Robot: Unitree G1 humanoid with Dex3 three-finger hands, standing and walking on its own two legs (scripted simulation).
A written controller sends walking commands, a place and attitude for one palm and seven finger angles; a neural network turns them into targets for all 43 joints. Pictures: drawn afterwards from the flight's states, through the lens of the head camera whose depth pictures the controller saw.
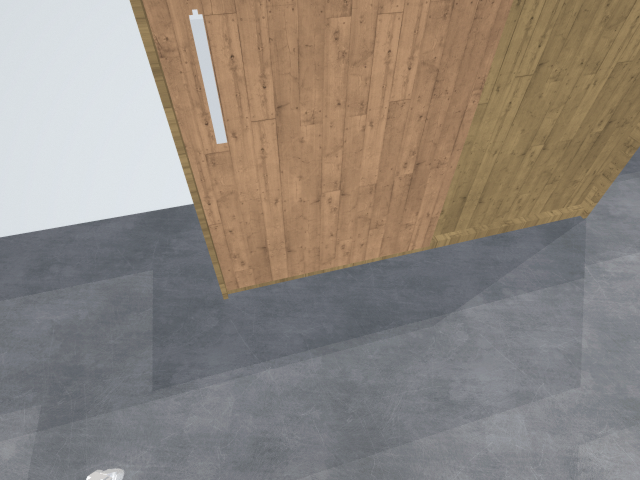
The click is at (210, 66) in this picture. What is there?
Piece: wardrobe's sliding door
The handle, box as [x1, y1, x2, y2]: [189, 9, 226, 143]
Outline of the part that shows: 195,9 192,10 193,14 189,15 215,137 217,143 226,142 202,15 198,14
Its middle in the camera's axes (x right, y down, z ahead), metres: -0.24 -0.34 +0.83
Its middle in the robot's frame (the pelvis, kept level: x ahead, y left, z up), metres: +0.85 +0.29 +0.08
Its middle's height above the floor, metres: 0.85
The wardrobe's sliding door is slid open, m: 0.00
